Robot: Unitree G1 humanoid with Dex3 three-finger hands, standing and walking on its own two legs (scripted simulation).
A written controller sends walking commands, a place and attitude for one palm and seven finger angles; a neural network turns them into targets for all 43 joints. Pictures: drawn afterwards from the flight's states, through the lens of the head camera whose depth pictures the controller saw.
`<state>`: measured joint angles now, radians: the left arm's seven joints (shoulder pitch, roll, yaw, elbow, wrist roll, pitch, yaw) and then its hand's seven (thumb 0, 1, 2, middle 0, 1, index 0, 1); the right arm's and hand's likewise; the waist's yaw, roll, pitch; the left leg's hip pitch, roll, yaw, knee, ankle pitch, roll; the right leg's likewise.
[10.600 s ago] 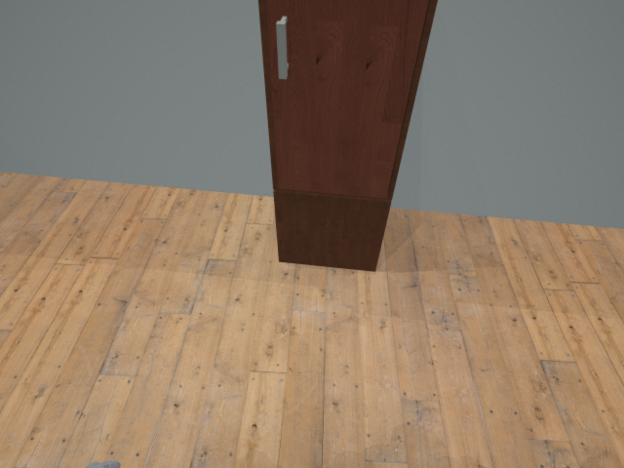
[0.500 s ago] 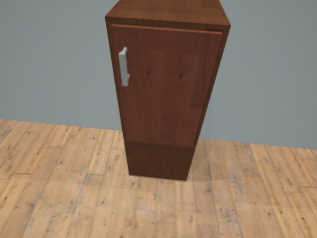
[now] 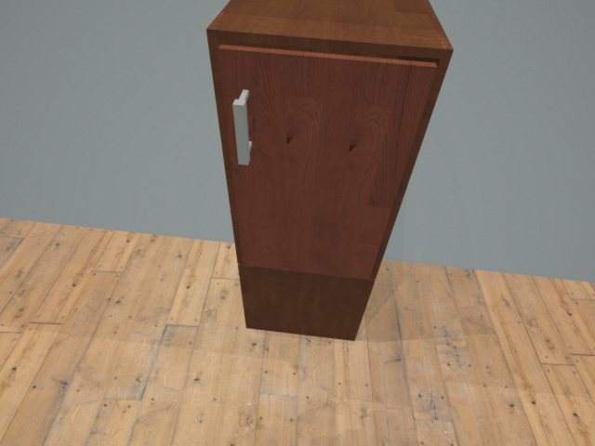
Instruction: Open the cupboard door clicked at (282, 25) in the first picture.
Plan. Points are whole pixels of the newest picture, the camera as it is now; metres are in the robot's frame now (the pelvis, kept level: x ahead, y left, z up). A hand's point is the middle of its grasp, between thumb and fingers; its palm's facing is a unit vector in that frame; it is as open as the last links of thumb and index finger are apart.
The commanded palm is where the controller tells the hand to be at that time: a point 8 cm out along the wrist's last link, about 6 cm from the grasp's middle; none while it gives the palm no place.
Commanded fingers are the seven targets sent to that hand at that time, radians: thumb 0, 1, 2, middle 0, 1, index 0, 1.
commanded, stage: come to a stop and stand still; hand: left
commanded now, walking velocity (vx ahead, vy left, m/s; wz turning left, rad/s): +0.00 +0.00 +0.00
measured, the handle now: (244, 128) +0.62 +0.15 +0.11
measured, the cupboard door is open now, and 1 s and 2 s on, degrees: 0 0 0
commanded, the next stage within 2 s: look again from close up in 0.06 s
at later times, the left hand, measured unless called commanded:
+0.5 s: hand out of the picture +0.02 +0.18 -0.18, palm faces +0.01 -0.98 -0.21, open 7.4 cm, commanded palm none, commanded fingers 0.00 0.90 0.90 -0.20 -0.30 -0.20 -0.30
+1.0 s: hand (182, 359) +0.22 +0.17 +0.01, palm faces +0.11 -0.99 -0.04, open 7.8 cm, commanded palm +0.14 +0.23 -0.04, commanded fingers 0.00 0.57 0.76 -0.22 -0.51 -0.22 -0.51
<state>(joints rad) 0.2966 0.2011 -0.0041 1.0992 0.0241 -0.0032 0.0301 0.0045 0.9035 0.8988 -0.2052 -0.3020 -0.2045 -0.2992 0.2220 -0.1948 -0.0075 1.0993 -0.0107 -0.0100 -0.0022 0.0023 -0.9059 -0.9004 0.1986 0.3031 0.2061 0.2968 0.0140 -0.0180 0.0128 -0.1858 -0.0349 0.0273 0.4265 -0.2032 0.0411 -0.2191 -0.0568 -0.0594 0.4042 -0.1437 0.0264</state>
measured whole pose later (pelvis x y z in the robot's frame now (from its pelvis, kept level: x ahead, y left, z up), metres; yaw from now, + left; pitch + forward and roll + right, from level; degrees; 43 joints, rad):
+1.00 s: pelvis +0.00 -0.01 -0.04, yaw +0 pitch +5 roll +1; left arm 0.34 0.18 0.15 0.19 -0.22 -0.47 -0.15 0.01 0.78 0.85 -0.21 -0.38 -0.21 -0.38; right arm 0.24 -0.22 -0.02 0.67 0.01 -0.30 -0.01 0.01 -0.90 -0.90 0.20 0.30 0.21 0.30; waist -0.03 -0.01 -0.10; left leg -0.51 -0.03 0.03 0.80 -0.38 0.02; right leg -0.56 -0.05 -0.03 0.81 -0.34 0.00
